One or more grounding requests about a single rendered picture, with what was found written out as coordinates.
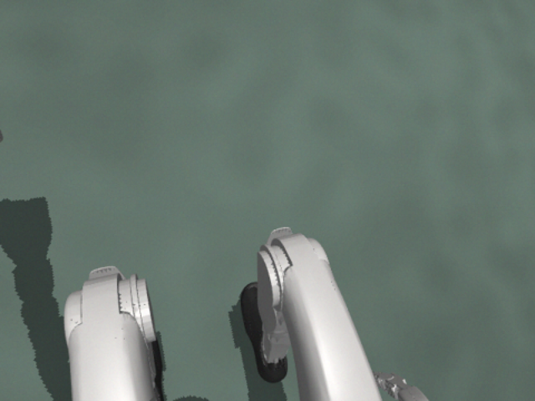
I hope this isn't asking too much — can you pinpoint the right robot foot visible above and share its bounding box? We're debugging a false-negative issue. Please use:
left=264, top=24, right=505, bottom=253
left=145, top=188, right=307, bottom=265
left=241, top=282, right=288, bottom=383

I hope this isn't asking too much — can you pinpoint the right robot hand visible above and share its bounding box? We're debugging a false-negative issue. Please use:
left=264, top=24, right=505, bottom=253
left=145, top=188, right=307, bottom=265
left=373, top=372, right=430, bottom=401

